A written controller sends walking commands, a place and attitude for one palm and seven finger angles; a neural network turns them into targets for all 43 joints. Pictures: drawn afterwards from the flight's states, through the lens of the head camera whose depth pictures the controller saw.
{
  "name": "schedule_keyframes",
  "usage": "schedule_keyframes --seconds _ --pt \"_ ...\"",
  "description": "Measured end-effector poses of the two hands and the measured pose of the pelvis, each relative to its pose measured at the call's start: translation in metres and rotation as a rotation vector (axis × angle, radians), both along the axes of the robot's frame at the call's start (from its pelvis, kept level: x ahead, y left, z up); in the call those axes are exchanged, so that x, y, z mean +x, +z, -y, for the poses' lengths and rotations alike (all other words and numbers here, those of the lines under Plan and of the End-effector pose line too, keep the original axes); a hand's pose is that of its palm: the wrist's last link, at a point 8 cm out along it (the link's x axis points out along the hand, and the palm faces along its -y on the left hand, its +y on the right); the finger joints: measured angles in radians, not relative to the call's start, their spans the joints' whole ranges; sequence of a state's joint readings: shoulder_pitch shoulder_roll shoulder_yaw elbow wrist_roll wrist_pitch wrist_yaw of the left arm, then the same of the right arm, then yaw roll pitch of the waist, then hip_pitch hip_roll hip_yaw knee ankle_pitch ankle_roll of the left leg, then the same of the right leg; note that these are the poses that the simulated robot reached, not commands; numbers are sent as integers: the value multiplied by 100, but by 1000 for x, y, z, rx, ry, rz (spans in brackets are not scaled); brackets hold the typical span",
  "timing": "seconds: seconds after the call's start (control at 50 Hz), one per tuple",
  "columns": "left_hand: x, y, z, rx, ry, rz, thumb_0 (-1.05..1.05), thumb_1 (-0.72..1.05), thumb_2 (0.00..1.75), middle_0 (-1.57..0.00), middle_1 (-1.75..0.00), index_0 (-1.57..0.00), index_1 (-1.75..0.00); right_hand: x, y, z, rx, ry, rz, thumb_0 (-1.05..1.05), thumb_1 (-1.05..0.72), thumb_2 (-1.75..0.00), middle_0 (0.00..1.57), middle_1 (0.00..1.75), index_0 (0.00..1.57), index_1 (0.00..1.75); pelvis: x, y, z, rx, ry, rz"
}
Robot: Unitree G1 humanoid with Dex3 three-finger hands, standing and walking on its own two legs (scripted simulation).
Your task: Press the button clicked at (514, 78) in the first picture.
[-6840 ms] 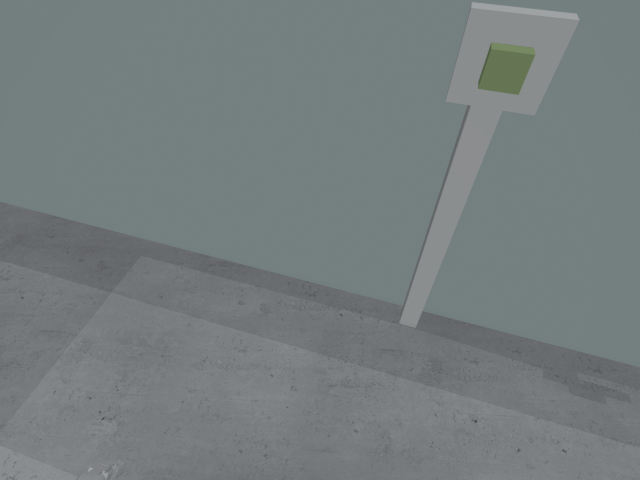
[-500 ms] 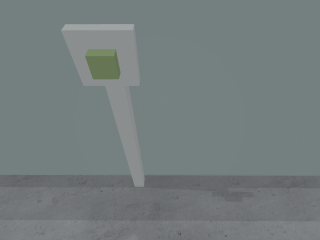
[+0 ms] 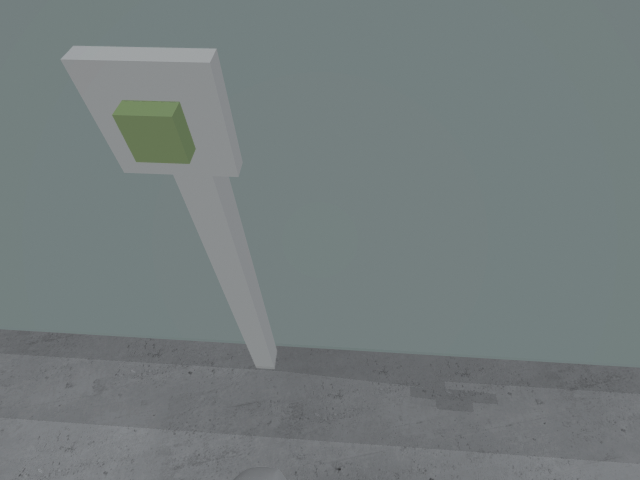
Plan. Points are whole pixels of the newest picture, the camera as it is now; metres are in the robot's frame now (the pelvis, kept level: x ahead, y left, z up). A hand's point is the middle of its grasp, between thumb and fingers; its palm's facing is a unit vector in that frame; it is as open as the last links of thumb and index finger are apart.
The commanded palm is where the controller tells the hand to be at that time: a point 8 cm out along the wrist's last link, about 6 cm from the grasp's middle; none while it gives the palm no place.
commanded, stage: come to a stop and stand still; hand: left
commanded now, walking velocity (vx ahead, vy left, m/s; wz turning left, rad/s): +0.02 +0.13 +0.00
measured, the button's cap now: (157, 131) +0.45 +0.24 +0.18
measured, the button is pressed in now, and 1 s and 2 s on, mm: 0 0 0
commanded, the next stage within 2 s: look again from close up in 0.70 s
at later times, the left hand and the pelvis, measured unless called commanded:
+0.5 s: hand out of the picture -0.02 +0.20 -0.17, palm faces +0.04 -0.98 -0.20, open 7.3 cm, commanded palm none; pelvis -0.03 +0.03 +0.00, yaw +0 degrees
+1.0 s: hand out of the picture -0.02 +0.21 -0.17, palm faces +0.00 -0.98 -0.19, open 7.4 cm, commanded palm none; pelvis -0.04 +0.03 +0.00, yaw +0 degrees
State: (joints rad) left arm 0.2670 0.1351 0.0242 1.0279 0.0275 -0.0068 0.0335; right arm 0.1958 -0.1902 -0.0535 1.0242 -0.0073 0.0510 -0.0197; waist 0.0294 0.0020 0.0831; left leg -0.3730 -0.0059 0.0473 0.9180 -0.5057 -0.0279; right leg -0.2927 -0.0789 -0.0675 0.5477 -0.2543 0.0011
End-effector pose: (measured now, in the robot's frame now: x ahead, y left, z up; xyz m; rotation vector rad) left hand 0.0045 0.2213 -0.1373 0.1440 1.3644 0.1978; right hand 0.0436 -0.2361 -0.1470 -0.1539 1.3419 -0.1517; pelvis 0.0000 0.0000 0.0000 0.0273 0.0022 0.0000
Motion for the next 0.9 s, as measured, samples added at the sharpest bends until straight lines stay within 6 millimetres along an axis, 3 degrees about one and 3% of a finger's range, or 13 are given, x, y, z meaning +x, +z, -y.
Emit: schedule_keyframes --seconds 0.1,0.18,0.24,0.32,0.44,0.64,0.76,0.9 --pt "-14 0 -9 0 23 8 0 91 90 -20 -30 -20 -30 19 12 -3 -12 41 67 1 -92 -90 19 29 20 30 -12 3 -5 6 7 -5" --pt "-23 -13 -27 -10 30 9 0 90 90 -20 -30 -20 -30 25 16 -16 -32 52 145 1 -92 -90 19 29 20 30 -19 -4 -17 -17 -2 -4" --pt "-25 -19 -39 -14 35 5 0 90 90 -20 -30 -20 -30 14 17 -29 -40 57 153 1 -91 -90 19 29 20 30 -24 -7 -24 -22 4 7" --pt "-23 -12 -45 -14 27 21 0 91 90 -20 -30 -19 -30 -6 19 -40 -35 42 116 0 -93 -90 20 29 20 30 -27 -1 -29 -18 7 2" --pt "-24 -9 -35 -13 -1 33 0 91 90 -19 -30 -19 -30 -31 7 -42 -6 21 69 0 -94 -90 20 30 20 30 -30 -2 -29 9 -7 -4" --pt "-45 -4 -23 -14 -61 -14 1 92 90 -20 -30 -20 -30 -76 2 -40 21 -9 -2 1 -93 -90 20 29 20 30 -39 1 -29 -32 -12 15" --pt "-41 -6 -30 -12 -62 14 0 91 90 -20 -30 -20 -30 -90 1 -47 29 -4 -17 1 -92 -90 20 29 20 30 -41 -1 -30 -31 -2 22" --pt "-31 -5 -34 -12 -65 55 0 91 90 -20 -30 -20 -30 -90 3 -52 29 2 -12 1 -92 -90 20 29 20 30 -41 0 -32 -30 -3 22"
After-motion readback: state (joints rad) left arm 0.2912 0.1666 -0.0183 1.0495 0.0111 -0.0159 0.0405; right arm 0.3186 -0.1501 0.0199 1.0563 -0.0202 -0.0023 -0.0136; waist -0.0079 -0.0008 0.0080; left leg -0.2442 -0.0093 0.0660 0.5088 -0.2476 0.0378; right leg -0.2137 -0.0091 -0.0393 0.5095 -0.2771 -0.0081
